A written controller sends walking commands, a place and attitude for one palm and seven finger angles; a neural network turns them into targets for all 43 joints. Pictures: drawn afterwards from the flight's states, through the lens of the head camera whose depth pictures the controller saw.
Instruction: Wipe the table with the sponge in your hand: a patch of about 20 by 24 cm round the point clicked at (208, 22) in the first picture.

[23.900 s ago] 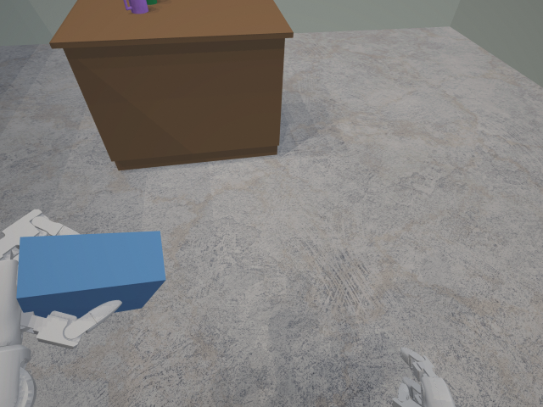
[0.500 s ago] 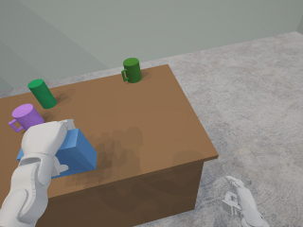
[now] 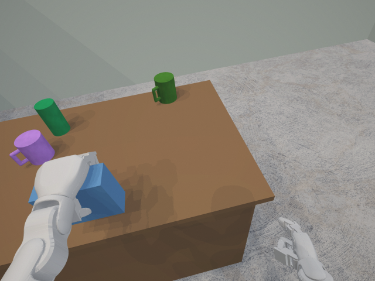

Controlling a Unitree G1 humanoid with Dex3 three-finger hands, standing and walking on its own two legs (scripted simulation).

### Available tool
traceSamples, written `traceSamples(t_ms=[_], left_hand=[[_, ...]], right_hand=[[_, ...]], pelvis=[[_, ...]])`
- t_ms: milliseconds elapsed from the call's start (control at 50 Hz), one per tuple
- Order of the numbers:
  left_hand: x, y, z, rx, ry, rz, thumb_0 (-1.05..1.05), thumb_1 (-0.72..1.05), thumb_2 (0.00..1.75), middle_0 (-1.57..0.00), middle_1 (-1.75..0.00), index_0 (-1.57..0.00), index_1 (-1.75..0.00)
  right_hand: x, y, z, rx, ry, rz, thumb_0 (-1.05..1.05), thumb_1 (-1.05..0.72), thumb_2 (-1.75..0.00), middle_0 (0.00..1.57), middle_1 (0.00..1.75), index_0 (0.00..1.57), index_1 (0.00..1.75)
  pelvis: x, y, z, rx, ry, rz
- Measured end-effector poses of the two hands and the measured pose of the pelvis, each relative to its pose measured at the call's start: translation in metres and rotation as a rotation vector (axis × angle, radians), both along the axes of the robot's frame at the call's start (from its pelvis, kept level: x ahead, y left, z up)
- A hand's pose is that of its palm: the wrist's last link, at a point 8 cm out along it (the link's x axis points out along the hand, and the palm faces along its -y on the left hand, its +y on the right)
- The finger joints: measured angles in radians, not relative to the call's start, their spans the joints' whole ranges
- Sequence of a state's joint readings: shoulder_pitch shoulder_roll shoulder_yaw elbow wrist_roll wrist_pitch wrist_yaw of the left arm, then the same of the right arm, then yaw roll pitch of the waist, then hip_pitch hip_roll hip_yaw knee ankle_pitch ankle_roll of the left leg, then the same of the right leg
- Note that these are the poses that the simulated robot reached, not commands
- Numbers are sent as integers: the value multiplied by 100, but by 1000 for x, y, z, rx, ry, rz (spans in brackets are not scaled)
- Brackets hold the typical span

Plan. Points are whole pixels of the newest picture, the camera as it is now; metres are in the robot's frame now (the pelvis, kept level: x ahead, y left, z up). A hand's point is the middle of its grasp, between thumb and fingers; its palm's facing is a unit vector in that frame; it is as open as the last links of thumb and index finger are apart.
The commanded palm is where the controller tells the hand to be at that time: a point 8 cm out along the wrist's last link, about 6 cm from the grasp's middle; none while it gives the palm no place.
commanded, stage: move the sponge above the wiping area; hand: left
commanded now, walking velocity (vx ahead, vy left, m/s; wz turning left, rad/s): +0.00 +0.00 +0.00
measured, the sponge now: (87, 200) +0.24 +0.27 +0.05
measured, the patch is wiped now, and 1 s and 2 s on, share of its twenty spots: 0.00 0.00 0.00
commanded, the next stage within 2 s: lower the sponge onto the table in 1.32 s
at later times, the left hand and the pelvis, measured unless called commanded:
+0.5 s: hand (86, 188) +0.25 +0.27 +0.08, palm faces -0.01 -0.07 -1.00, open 9.5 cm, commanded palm +0.23 +0.27 +0.14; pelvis -0.01 +0.00 +0.00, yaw +0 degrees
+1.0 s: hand (92, 185) +0.27 +0.26 +0.08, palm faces +0.02 -0.07 -1.00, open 9.5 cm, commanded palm +0.23 +0.26 +0.13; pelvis +0.00 +0.00 +0.00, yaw +0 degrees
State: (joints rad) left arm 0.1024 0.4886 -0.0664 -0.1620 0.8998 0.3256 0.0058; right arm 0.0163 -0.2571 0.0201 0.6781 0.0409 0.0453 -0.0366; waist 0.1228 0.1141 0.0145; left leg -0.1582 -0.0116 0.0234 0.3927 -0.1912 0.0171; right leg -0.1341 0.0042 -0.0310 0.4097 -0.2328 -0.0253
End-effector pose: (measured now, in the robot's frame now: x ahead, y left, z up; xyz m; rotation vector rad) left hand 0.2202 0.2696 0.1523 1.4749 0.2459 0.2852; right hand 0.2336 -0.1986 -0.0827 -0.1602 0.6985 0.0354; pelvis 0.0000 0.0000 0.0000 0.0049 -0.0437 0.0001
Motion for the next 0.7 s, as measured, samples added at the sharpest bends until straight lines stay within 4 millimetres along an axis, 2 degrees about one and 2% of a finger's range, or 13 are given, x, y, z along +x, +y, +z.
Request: traceSamples(t_ms=[180, 340, 520, 700], left_hand=[[-5, -5, -8, -7, 29, -3, 0, -45, 106, -78, -138, -79, -137], [0, -5, -13, -2, 29, -2, 0, -45, 106, -78, -138, -79, -137], [14, -3, -18, 6, 47, 6, 0, -45, 106, -78, -138, -79, -137], [20, -6, -25, -2, 61, -8, 0, -45, 106, -78, -138, -79, -137]], right_hand=[[6, 4, 3, 4, -11, 15, 1, -91, -90, 20, 30, 20, 30], [1, 1, 2, -7, -3, 7, 1, -91, -90, 20, 30, 20, 30], [-12, -11, -3, -18, 22, -31, 1, -91, -90, 20, 30, 20, 30], [-23, -25, -8, -31, 45, -71, 1, -91, -90, 20, 30, 20, 30]], pelvis=[[0, 0, 0, 0, -2, 2], [-4, -2, 0, -1, -5, 3], [-6, -5, 0, 0, 2, -1], [-4, -5, -1, 0, 11, -5]])
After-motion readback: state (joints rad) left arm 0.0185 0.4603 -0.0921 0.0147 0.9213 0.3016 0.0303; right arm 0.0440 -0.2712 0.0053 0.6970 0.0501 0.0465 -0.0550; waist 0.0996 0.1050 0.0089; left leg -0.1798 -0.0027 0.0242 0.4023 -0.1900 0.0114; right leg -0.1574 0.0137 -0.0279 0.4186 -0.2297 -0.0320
